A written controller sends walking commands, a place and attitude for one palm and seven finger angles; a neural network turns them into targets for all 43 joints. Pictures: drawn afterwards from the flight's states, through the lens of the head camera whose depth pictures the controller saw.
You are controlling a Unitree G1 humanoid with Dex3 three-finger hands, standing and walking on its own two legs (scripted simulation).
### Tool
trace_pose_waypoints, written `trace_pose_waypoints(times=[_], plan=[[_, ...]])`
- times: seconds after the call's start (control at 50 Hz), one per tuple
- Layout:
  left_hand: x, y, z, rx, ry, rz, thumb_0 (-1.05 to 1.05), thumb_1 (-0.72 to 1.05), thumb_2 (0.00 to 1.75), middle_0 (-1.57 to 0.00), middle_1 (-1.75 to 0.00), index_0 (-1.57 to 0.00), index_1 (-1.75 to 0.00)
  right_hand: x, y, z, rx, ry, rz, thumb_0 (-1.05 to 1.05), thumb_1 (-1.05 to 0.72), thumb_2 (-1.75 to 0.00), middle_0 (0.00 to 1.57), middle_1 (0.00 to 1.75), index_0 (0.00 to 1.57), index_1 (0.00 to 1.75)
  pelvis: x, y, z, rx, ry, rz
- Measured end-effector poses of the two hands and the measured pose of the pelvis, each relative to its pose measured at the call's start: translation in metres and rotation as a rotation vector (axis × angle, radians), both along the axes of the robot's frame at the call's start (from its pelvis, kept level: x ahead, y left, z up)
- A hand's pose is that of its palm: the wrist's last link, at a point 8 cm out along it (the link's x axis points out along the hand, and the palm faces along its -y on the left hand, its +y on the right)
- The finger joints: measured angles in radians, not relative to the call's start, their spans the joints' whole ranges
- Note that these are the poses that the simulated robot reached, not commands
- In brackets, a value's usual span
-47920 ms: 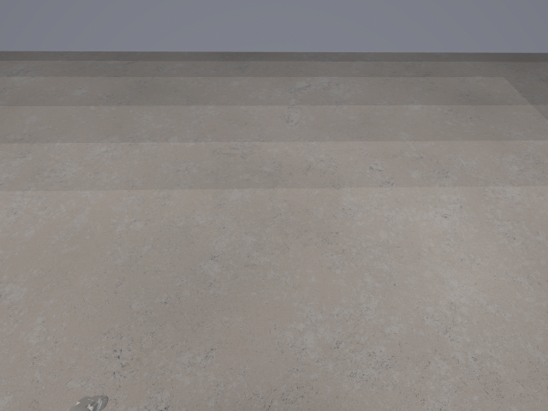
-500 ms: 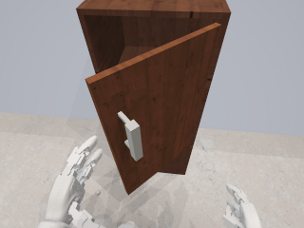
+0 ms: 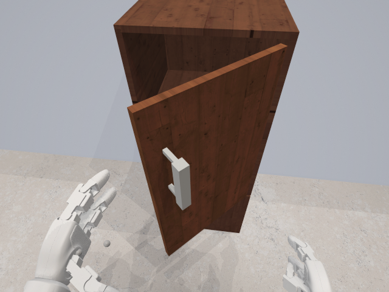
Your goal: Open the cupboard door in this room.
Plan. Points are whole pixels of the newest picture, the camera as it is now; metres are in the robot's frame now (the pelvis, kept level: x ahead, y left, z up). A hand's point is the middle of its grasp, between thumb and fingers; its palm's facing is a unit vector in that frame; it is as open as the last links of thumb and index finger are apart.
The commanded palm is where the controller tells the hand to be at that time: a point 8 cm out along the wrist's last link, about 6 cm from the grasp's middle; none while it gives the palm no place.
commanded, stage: draw the hand back to the body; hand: left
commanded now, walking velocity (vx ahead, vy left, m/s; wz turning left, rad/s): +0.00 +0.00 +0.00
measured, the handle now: (176, 179) +0.32 +0.06 +0.10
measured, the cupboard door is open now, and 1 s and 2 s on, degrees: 45 45 45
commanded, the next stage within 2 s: step back with the hand held close in 1.26 s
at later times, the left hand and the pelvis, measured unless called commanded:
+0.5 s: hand (53, 219) +0.19 +0.23 +0.16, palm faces +0.29 -0.90 -0.33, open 13.7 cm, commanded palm +0.15 +0.27 +0.19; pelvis +0.01 +0.01 +0.04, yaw +0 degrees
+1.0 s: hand (19, 177) +0.23 +0.27 +0.21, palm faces +0.45 -0.80 -0.39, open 8.0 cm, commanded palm +0.18 +0.30 +0.23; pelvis +0.03 +0.00 +0.05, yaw -1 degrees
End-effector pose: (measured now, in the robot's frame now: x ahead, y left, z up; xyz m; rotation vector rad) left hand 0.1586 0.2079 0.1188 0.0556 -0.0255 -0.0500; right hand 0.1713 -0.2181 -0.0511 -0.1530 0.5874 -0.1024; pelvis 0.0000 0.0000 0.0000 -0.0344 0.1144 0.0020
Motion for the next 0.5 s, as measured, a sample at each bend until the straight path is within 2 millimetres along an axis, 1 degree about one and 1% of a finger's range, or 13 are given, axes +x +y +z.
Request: trace_pose_waypoints(times=[0.12, 0.2, 0.24, 0.34, 0.42, 0.5], plan=[[-0.002, 0.013, 0.01, 0.005, -0.008, 0.002, -0.01, -0.5, 0.3, -0.15, -0.3, -0.15, -0.3, 0.005, 0.004, 0.01, -0.014, -0.03, 0.016, 0.02, -0.9, -0.9, 0.2, 0.3, 0.2, 0.3, 0.0, 0.003, 0.005, -0.006, -0.018, 0.006], [-0.002, 0.02, 0.02, 0.011, -0.023, -0.001, -0.01, -0.47, 0.31, -0.16, -0.3, -0.15, -0.3, 0.007, 0.006, 0.016, -0.017, -0.051, 0.023, 0.02, -0.9, -0.9, 0.2, 0.3, 0.2, 0.3, 0.0, 0.005, 0.008, -0.007, -0.032, 0.007], [-0.002, 0.025, 0.026, 0.088, -0.018, 0.054, -0.01, -0.44, 0.32, -0.16, -0.3, -0.15, -0.3, 0.008, 0.008, 0.019, -0.029, -0.049, 0.017, 0.02, -0.9, -0.9, 0.2, 0.3, 0.2, 0.3, 0.0, 0.005, 0.011, -0.005, -0.042, 0.0], [-0.006, 0.038, 0.038, 0.202, 0.007, 0.226, -0.01, -0.32, 0.38, -0.16, -0.3, -0.16, -0.3, 0.007, 0.014, 0.026, -0.042, -0.022, 0.005, 0.02, -0.9, -0.9, 0.2, 0.3, 0.2, 0.3, 0.002, 0.008, 0.023, -0.002, -0.067, -0.006], [-0.006, 0.05, 0.045, 0.251, 0.02, 0.304, -0.01, -0.19, 0.43, -0.17, -0.3, -0.16, -0.3, 0.007, 0.019, 0.026, -0.051, 0.013, 0.017, 0.02, -0.9, -0.9, 0.2, 0.3, 0.2, 0.3, 0.005, 0.011, 0.031, 0.004, -0.088, -0.006], [-0.001, 0.062, 0.054, 0.285, 0.011, 0.357, 0.0, -0.06, 0.49, -0.17, -0.3, -0.17, -0.3, 0.008, 0.023, 0.025, -0.055, 0.041, 0.031, 0.02, -0.9, -0.9, 0.2, 0.3, 0.2, 0.3, 0.009, 0.013, 0.037, 0.01, -0.106, -0.007]])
